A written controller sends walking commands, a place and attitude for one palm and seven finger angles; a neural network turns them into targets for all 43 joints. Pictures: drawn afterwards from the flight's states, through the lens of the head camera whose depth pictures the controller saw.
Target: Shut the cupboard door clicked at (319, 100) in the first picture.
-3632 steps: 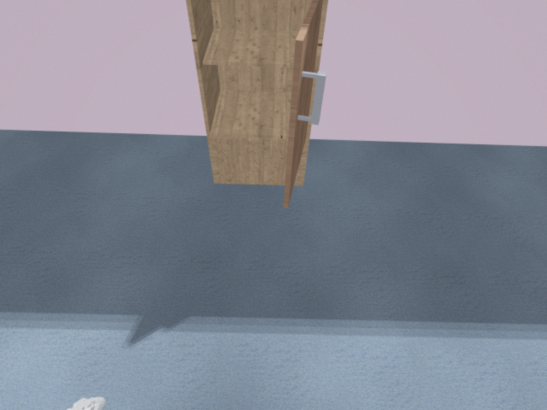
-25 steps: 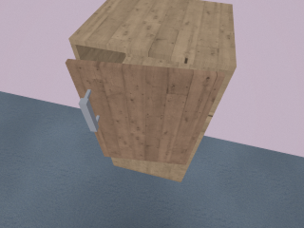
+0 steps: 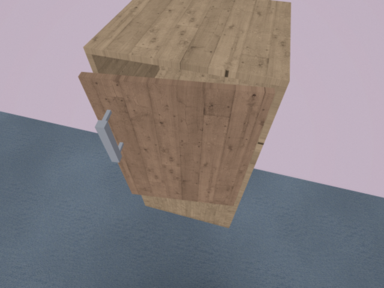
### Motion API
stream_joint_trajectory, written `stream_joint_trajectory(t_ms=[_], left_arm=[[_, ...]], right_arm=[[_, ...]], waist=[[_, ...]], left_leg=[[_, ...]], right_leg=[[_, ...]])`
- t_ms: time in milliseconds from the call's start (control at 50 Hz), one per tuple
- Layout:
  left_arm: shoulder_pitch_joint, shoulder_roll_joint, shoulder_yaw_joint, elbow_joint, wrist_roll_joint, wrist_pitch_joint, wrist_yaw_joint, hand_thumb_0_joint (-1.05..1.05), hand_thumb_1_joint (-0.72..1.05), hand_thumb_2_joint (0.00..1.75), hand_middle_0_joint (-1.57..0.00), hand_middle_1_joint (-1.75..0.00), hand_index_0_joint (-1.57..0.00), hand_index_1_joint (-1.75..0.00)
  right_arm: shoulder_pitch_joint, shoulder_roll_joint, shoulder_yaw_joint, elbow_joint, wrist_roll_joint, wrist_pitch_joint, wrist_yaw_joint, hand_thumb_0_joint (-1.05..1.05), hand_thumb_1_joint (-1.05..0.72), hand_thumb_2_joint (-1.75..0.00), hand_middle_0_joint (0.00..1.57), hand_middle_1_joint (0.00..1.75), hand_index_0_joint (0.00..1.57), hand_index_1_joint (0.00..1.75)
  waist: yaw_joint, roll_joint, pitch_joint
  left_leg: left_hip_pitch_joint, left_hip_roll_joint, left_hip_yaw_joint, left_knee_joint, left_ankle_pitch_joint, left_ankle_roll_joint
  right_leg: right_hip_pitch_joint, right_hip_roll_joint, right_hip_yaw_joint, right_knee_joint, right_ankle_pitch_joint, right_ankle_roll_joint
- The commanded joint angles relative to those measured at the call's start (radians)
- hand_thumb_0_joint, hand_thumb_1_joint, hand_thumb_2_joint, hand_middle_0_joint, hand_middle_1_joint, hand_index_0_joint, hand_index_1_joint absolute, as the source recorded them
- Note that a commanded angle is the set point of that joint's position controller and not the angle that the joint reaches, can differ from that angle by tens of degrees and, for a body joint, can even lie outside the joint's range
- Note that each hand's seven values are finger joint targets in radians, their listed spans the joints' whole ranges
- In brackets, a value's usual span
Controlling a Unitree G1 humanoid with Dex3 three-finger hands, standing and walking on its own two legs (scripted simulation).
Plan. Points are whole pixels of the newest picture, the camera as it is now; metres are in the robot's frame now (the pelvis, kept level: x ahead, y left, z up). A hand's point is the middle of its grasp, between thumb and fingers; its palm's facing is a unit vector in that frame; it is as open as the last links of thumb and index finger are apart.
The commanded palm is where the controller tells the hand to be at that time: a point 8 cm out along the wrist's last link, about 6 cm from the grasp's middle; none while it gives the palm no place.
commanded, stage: come to a stop and stand still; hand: left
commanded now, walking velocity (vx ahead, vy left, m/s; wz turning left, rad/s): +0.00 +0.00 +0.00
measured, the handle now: (112, 137) +0.47 +0.25 -0.02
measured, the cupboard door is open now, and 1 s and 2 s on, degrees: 8 8 8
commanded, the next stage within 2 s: look again from close up in 0.50 s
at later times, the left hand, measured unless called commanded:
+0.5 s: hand out of the picture -0.03 +0.24 -0.17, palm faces -0.01 -0.97 -0.25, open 7.4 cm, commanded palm none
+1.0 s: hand out of the picture +0.05 +0.19 -0.17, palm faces -0.01 -0.97 -0.23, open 7.3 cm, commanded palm none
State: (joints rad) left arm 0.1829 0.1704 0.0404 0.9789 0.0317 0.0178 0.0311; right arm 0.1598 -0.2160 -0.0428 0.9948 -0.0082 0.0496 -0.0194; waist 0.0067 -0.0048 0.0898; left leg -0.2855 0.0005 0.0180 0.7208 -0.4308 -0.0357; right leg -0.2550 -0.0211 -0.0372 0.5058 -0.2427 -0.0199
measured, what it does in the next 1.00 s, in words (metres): steps on the spot: left foot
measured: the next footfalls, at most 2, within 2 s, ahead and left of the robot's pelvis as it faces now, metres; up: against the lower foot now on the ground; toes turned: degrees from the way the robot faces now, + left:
left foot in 0.04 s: +0.02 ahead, +0.13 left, +0.00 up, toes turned +3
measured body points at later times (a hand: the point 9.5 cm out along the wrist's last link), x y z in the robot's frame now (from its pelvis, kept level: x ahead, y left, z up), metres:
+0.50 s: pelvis -0.01 +0.04 +0.00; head +0.00 +0.03 +0.45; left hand -0.03 +0.29 -0.15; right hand +0.02 -0.19 -0.16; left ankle -0.02 +0.13 -0.74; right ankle +0.02 -0.11 -0.74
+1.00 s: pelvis +0.02 +0.01 +0.00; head +0.04 -0.01 +0.45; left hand +0.05 +0.24 -0.15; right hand +0.01 -0.21 -0.16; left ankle -0.02 +0.13 -0.74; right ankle +0.02 -0.11 -0.74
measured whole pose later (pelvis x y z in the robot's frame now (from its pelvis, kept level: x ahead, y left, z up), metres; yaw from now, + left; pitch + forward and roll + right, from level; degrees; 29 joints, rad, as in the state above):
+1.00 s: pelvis +0.02 +0.01 +0.00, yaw -1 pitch -1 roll +1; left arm 0.21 0.17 0.00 1.10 0.01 -0.01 0.03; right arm 0.27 -0.16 0.02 1.11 -0.02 -0.02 -0.03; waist 0.00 0.01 0.05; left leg -0.12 0.01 0.06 0.42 -0.28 0.00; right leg -0.22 -0.02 -0.01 0.48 -0.25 0.00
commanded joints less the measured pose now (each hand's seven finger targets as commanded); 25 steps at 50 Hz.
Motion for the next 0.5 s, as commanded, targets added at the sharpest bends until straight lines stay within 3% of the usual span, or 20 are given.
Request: stream_joint_trajectory(t_ms=[0, 20, 40, 80, 100, 120, 160, 220, 360, 480], left_arm=[[0.131, 0.164, 0.019, -0.026, -0.019, -0.043, 0.049, 0.00, 0.90, 0.90, -0.20, -0.30, -0.20, -0.30], [0.099, 0.197, 0.017, -0.062, -0.015, -0.043, 0.043, 0.00, 0.90, 0.90, -0.20, -0.30, -0.20, -0.30], [0.070, 0.173, 0.016, -0.073, -0.007, -0.042, 0.040, 0.00, 0.90, 0.90, -0.20, -0.30, -0.20, -0.30], [0.042, 0.156, -0.004, -0.072, -0.010, -0.013, 0.020, 0.00, 0.90, 0.90, -0.20, -0.30, -0.20, -0.30], [0.059, 0.143, -0.010, -0.066, -0.007, -0.005, 0.014, 0.00, 0.90, 0.90, -0.20, -0.30, -0.20, -0.30], [0.081, 0.132, -0.015, -0.058, -0.006, 0.000, 0.008, 0.00, 0.90, 0.90, -0.20, -0.30, -0.20, -0.30], [0.113, 0.122, -0.021, -0.047, -0.005, -0.002, 0.000, 0.00, 0.90, 0.90, -0.20, -0.30, -0.20, -0.30], [0.142, 0.111, -0.026, -0.035, -0.005, -0.003, -0.005, 0.00, 0.90, 0.90, -0.20, -0.30, -0.20, -0.30], [0.142, 0.115, -0.033, 0.003, -0.009, -0.022, -0.009, 0.00, 0.90, 0.90, -0.20, -0.30, -0.20, -0.30], [0.137, 0.116, -0.038, 0.049, -0.015, -0.030, -0.007, 0.00, 0.90, 0.90, -0.20, -0.30, -0.20, -0.30]], right_arm=[[0.073, -0.109, -0.022, -0.080, 0.000, -0.052, 0.002, 0.00, -0.90, -0.90, 0.20, 0.30, 0.20, 0.30], [0.101, -0.058, -0.014, -0.112, -0.004, -0.048, 0.003, 0.00, -0.90, -0.90, 0.20, 0.30, 0.20, 0.30], [0.128, -0.060, -0.004, -0.120, -0.013, -0.050, 0.005, 0.00, -0.90, -0.90, 0.20, 0.30, 0.20, 0.30], [0.090, -0.060, 0.005, -0.137, -0.011, -0.055, 0.007, 0.00, -0.90, -0.90, 0.20, 0.30, 0.20, 0.30], [0.074, -0.078, 0.006, -0.149, -0.011, -0.056, 0.006, 0.00, -0.90, -0.90, 0.20, 0.30, 0.20, 0.30], [0.065, -0.096, 0.006, -0.160, -0.010, -0.056, 0.006, 0.00, -0.90, -0.90, 0.20, 0.30, 0.20, 0.30], [0.073, -0.103, 0.007, -0.162, -0.011, -0.058, 0.007, 0.00, -0.90, -0.90, 0.20, 0.30, 0.20, 0.30], [0.080, -0.112, 0.005, -0.155, -0.011, -0.058, 0.008, 0.00, -0.90, -0.90, 0.20, 0.30, 0.20, 0.30], [0.125, -0.103, 0.018, -0.094, -0.008, -0.075, 0.003, 0.00, -0.90, -0.90, 0.20, 0.30, 0.20, 0.30], [0.145, -0.087, 0.029, -0.032, -0.004, -0.083, -0.002, 0.00, -0.90, -0.90, 0.20, 0.30, 0.20, 0.30]], waist=[[0.007, 0.060, -0.244], [-0.014, 0.036, -0.265], [-0.028, 0.070, -0.193], [-0.011, 0.205, -0.008], [0.001, 0.193, 0.042], [0.009, 0.145, 0.076], [0.017, 0.073, 0.050], [0.015, 0.044, 0.039], [0.002, 0.023, -0.030], [-0.001, 0.005, -0.046]], left_leg=[[0.135, 0.078, 0.030, -0.195, 0.239, 0.013], [0.061, 0.045, 0.019, -0.182, 0.105, 0.029], [0.049, 0.071, 0.019, -0.222, 0.122, 0.043], [-0.034, 0.112, -0.091, -0.322, 0.196, 0.069], [-0.097, 0.135, -0.122, -0.383, 0.119, 0.087], [-0.153, 0.141, -0.145, -0.430, -0.011, 0.099], [-0.148, 0.133, -0.150, -0.453, -0.073, 0.105], [-0.135, 0.121, -0.144, -0.477, -0.140, 0.105], [-0.004, 0.113, -0.121, -0.462, 0.032, 0.100], [0.051, 0.103, -0.077, -0.425, 0.205, 0.092]], right_leg=[[0.160, -0.164, 0.173, 0.017, 0.532, -0.039], [0.150, -0.187, 0.210, -0.009, 0.344, -0.056], [0.078, -0.166, 0.179, 0.000, 0.259, -0.066], [-0.043, -0.066, 0.077, 0.025, -0.031, -0.026], [-0.037, -0.033, 0.034, 0.032, -0.103, -0.010], [-0.021, -0.021, 0.024, 0.036, -0.110, -0.005], [0.005, -0.021, 0.026, 0.035, -0.074, -0.007], [-0.002, -0.024, 0.039, 0.015, -0.073, -0.005], [-0.001, -0.048, 0.074, -0.039, 0.001, -0.008], [0.032, -0.069, 0.092, -0.064, 0.081, -0.001]])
